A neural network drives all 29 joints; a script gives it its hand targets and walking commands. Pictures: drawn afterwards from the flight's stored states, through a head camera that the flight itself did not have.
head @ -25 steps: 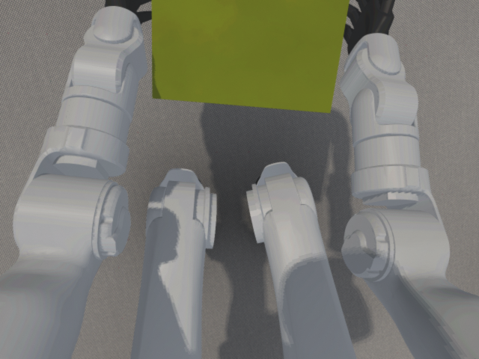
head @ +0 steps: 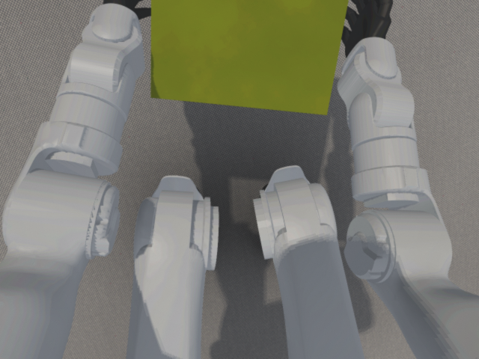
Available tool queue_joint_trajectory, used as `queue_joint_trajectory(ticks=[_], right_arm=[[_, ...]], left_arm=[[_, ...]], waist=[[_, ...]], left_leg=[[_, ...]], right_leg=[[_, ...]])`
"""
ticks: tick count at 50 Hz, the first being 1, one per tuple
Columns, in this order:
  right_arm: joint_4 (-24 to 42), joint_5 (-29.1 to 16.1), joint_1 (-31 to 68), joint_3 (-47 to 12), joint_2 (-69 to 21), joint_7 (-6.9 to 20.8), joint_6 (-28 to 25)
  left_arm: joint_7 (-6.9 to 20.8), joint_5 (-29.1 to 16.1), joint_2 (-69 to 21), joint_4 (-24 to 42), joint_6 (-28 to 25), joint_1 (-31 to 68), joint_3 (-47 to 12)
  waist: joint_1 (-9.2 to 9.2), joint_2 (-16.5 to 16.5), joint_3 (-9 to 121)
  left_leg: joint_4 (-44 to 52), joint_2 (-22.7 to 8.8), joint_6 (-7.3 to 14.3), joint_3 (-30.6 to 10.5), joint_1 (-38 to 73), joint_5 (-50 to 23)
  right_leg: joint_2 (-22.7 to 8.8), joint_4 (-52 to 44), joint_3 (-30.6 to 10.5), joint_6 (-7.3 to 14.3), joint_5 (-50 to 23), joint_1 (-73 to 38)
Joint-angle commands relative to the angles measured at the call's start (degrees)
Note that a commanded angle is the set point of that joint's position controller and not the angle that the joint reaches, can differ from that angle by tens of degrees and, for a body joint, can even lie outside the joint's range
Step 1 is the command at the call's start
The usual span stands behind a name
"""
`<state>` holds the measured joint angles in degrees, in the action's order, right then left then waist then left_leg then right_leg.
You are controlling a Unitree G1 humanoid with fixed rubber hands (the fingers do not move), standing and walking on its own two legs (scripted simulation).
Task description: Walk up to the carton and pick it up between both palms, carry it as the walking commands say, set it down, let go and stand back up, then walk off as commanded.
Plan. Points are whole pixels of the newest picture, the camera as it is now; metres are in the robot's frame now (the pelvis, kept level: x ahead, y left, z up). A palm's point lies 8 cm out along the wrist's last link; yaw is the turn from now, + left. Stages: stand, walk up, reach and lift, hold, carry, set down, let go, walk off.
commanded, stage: set down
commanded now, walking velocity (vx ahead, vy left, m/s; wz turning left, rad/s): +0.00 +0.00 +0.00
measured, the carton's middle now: (243, 32) +0.53 -0.03 -0.25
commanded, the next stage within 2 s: none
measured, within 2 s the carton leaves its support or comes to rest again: rests again in 0.46 s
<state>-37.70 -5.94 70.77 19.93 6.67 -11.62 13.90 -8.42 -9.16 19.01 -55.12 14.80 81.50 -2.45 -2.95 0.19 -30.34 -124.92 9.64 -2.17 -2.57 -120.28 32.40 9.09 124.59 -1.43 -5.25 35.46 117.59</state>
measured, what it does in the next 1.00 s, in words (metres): stands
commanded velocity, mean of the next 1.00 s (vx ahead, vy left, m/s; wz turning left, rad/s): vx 0.00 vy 0.00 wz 0.00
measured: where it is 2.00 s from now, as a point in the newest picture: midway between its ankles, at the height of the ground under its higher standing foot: (232, 241)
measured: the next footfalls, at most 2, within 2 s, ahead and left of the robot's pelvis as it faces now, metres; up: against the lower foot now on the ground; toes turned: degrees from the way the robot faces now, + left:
none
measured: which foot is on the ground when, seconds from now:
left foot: down 0.00-1.00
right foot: down 0.00-1.00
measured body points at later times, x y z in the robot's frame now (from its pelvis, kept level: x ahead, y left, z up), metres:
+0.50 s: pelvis +0.00 -0.01 -0.02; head +0.36 +0.00 +0.24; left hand +0.56 +0.12 -0.20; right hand +0.52 -0.19 -0.18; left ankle +0.12 +0.11 -0.35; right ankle +0.12 -0.12 -0.35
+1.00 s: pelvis +0.00 +0.00 -0.03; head +0.36 +0.00 +0.23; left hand +0.57 +0.11 -0.21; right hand +0.53 -0.19 -0.19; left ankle +0.12 +0.10 -0.35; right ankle +0.12 -0.12 -0.35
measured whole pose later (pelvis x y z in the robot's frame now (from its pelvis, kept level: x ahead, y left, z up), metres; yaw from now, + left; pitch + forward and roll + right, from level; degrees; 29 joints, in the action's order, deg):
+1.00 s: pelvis +0.00 +0.00 -0.03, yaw -1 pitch +27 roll -1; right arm -52.2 -3.6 77.8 22.4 9.3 -7.8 9.7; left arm -5.5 -4.5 18.2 -67.5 10.4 87.7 3.2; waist -3.7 2.4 -29.6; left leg -129.9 6.1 -0.8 -0.2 -123.1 33.7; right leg 7.7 129.7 -0.7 -3.7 35.2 121.8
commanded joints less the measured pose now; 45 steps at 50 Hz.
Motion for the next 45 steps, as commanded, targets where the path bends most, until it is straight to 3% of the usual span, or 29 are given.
queue_joint_trajectory(ticks=[1, 5, 9, 15, 18, 22, 28, 31, 39, 45], right_arm=[[8.62, -4.76, 43.92, -29.57, -45.54, 12.57, -3.03], [2.66, -3.63, 45.26, -26.18, -45.92, 13.9, -2.99], [-1.8, -3.11, 45.6, -23.45, -47.96, 15.2, -2.61], [-1.53, -3.1, 47.89, -24.1, -50.02, 15.3, -2.58], [-1.6, -2.28, 46.79, -25.36, -49.83, 14.51, -2.55], [0.5, -3.55, 45.77, -27.17, -52.09, 14.85, -2.92], [-1.08, -4.67, 45.32, -26.84, -52.24, 15.71, -3.75], [-3.26, -3.37, 44.91, -25.86, -50.55, 15.93, -3.68], [-9.79, -0.53, 45.25, -21.08, -47.55, 17.1, -3.56], [-10.51, -0.79, 43.09, -21.31, -49.59, 18.43, -3.76]], left_arm=[[8.15, -4.33, -52.09, 19.99, -6.6, 39.17, -12.58], [9.73, -1.83, -50.91, 12.64, -6.49, 39.49, -9.91], [11.25, 0.0, -50.59, 10.68, -6.9, 40.58, -7.45], [12.83, -2.43, -50.4, 15.04, -7.86, 47.04, -8.22], [13.2, -3.7, -49.09, 16.07, -8.41, 48.01, -9.04], [13.08, -3.36, -49.58, 15.03, -9.03, 43.48, -7.85], [13.25, -1.95, -51.62, 11.75, -9.25, 39.76, -6.74], [13.69, -1.55, -50.99, 9.96, -8.94, 40.67, -7.06], [15.19, 0.69, -49.48, 3.3, -8.13, 40.14, -4.51], [15.67, 0.63, -50.47, 2.89, -8.79, 37.42, -3.85]], waist=[[-2.58, -2.91, 115.39], [-1.1, -3.46, 102.55], [0.89, -4.47, 98.77], [0.94, -2.08, 105.66], [-0.75, -0.34, 105.8], [1.53, 0.68, 106.4], [3.02, -0.73, 102.02], [1.69, -0.38, 96.91], [1.04, -1.57, 82.1], [2.02, -0.82, 82.98]], left_leg=[[9.02, -1.09, 2.5, 2.49, 49.26, -25.33], [10.0, -1.92, 2.68, 3.59, 41.04, -16.78], [9.64, -2.32, 2.95, 4.8, 37.01, -14.27], [7.38, -2.25, 2.97, 5.87, 35.02, -16.38], [6.26, -2.01, 3.12, 5.84, 33.76, -17.36], [5.55, -1.74, 3.46, 6.04, 34.07, -20.8], [5.41, -1.62, 3.5, 5.58, 32.9, -21.28], [5.39, -1.92, 3.37, 5.32, 30.63, -18.01], [6.68, -2.77, 3.71, 4.37, 25.64, -9.65], [5.37, -2.4, 3.91, 4.49, 25.46, -14.31]], right_leg=[[-0.86, -10.15, 6.3, 2.47, -26.64, -33.56], [-0.96, -10.7, 5.79, 2.72, -20.04, -29.32], [-0.99, -10.64, 5.02, 2.65, -17.75, -27.96], [-1.14, -9.27, 4.39, 2.7, -20.04, -32.8], [-1.61, -8.84, 4.14, 2.54, -22.0, -34.89], [-1.31, -7.98, 3.68, 2.33, -25.88, -35.7], [-0.88, -7.0, 3.89, 2.5, -26.15, -31.54], [-1.2, -7.09, 4.08, 2.55, -22.73, -28.76], [-1.9, -7.52, 4.02, 3.17, -13.16, -20.0], [-1.9, -6.27, 3.87, 3.06, -17.01, -19.35]])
